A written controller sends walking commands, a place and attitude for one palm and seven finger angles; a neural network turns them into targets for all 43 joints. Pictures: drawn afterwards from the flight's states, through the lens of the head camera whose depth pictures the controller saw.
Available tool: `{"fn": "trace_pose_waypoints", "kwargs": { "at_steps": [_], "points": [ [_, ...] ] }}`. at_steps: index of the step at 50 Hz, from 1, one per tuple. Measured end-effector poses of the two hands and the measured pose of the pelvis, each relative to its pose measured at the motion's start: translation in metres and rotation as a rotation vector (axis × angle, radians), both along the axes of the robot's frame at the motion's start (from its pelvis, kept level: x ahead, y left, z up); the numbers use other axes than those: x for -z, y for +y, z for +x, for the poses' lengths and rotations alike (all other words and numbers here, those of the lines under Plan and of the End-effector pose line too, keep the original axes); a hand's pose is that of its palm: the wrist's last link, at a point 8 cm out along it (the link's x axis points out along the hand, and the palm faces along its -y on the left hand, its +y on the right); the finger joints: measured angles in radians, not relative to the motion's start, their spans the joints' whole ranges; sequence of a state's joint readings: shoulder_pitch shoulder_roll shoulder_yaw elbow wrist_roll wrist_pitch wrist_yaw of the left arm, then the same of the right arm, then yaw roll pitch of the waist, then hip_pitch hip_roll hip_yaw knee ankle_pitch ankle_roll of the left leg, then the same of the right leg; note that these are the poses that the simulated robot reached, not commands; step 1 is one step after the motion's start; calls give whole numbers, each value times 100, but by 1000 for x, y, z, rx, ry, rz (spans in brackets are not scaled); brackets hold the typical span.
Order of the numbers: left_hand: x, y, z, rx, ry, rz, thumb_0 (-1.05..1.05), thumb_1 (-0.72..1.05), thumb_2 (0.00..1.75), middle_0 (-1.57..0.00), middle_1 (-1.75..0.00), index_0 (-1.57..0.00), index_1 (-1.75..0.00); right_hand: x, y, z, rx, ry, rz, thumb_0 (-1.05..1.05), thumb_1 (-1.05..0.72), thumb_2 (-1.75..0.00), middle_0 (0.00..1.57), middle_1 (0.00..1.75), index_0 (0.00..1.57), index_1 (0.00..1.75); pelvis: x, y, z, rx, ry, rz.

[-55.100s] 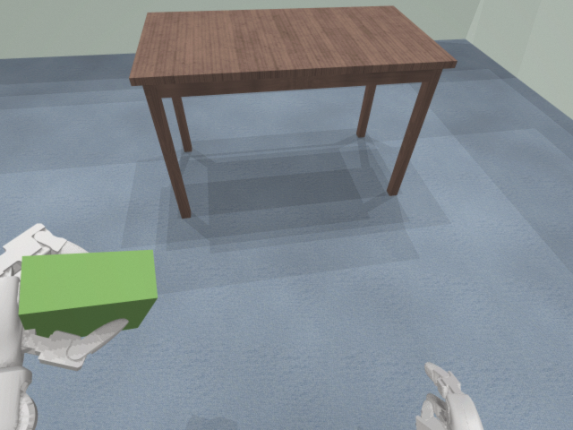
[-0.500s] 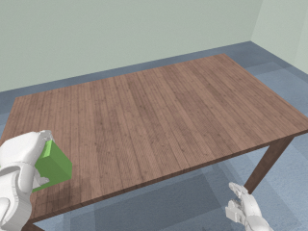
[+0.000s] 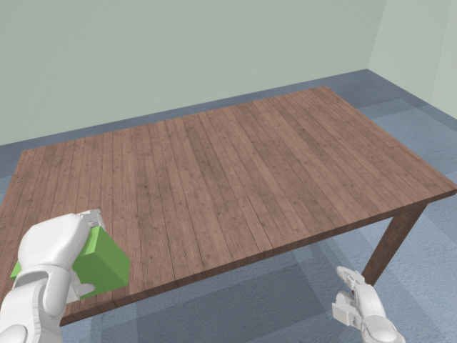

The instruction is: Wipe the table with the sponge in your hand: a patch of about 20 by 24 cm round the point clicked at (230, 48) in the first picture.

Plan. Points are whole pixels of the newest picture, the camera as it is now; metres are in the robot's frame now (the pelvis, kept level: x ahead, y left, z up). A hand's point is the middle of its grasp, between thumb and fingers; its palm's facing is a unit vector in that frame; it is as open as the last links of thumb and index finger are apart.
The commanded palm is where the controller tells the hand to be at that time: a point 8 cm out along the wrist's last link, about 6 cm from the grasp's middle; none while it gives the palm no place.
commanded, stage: bring the sponge back beside the body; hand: left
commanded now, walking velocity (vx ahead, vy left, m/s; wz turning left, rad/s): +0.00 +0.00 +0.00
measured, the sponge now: (82, 272) +0.19 +0.29 +0.06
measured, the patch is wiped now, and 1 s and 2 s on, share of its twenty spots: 0.95 0.95 0.95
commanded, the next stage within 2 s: step back with the hand held close in 0.52 s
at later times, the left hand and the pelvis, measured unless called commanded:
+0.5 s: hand (91, 267) +0.18 +0.25 +0.10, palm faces +0.07 -0.12 -0.99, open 9.5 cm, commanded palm +0.15 +0.25 +0.18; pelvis -0.01 -0.03 +0.00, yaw -1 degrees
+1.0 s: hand (85, 254) +0.17 +0.23 +0.15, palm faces +0.31 -0.84 -0.45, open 9.5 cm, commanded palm +0.12 +0.28 +0.17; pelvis -0.03 -0.01 -0.02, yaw +1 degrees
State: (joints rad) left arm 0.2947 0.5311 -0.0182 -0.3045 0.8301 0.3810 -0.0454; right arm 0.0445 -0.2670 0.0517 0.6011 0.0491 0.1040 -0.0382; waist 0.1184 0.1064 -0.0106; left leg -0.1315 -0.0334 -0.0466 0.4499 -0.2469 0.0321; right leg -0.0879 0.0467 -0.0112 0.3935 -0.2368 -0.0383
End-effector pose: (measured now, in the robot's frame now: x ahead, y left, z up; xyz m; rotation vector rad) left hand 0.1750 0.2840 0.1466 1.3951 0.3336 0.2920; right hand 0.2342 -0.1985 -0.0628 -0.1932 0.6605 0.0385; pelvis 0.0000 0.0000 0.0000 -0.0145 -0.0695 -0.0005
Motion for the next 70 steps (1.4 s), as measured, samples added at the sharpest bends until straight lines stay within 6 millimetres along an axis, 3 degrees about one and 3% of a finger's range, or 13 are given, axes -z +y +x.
{"fn": "trace_pose_waypoints", "kwargs": {
  "at_steps": [4,9,15,23,33,35,38,42,47,50,54,61,70],
  "points": [
    [-8,-11,-6,37,-59,42,-1,-49,111,-79,-137,-80,-141,-1,-6,-4,4,-5,0,2,-91,-90,20,30,20,29,1,-6,0,9,-13,1],
    [-20,-10,-12,-39,-127,42,-1,-49,111,-79,-137,-80,-141,1,-12,-6,12,-10,29,2,-91,-90,20,30,20,29,1,-11,-3,12,-20,3],
    [-9,-15,-15,-94,-75,-5,-1,-49,111,-78,-137,-80,-141,0,-20,-7,23,-27,35,2,-91,-90,20,30,20,29,1,-18,-7,10,-18,9],
    [-3,-37,-18,0,-50,14,-1,-49,111,-79,-137,-80,-141,-5,-33,-9,35,-57,9,2,-91,-90,20,30,20,29,2,-27,-11,19,-27,11],
    [-12,-31,-18,-65,-92,28,-1,-49,111,-79,-137,-80,-141,-1,-40,-12,52,-55,23,2,-91,-90,20,30,20,29,2,-30,-12,20,-29,13],
    [-9,-29,-15,-31,-203,-362,-1,-49,111,-78,-137,-80,-141,-4,-39,-15,48,-76,19,2,-91,-90,20,30,20,29,4,-30,-14,2,-12,5],
    [-2,-32,-9,65,-343,-704,-1,-49,111,-78,-137,-80,-141,-6,-38,-29,44,-73,-3,2,-91,-90,20,30,20,29,5,-32,-17,-9,24,1],
    [-1,-38,-13,175,-478,-888,-1,-49,111,-78,-137,-80,-141,1,-44,-62,78,14,-70,1,-91,-90,20,30,20,29,9,-31,-20,-23,60,2],
    [-17,-30,-30,249,-542,-869,-1,-49,111,-78,-137,-80,-141,19,-57,-104,159,129,-124,1,-90,-90,20,30,20,30,13,-17,-26,-23,91,-14],
    [-26,-14,-39,266,-569,-813,-1,-49,111,-78,-137,-80,-141,29,-57,-127,207,178,-133,2,-91,-90,20,30,20,29,16,-7,-33,-23,98,-19],
    [-22,11,-51,231,-598,-796,-1,-49,111,-78,-137,-80,-141,33,-47,-149,241,184,-130,2,-91,-90,20,30,20,29,19,7,-45,-16,96,-17],
    [-6,28,-76,171,-615,-832,-1,-49,111,-78,-137,-79,-141,25,-17,-159,195,82,-111,2,-91,-90,20,30,20,29,20,22,-67,-10,86,-18],
    [-21,26,-110,232,-700,-823,-1,-49,111,-78,-137,-80,-141,17,4,-153,92,11,-85,2,-90,-90,20,30,20,30,19,21,-97,-30,95,-57]
  ]
}}
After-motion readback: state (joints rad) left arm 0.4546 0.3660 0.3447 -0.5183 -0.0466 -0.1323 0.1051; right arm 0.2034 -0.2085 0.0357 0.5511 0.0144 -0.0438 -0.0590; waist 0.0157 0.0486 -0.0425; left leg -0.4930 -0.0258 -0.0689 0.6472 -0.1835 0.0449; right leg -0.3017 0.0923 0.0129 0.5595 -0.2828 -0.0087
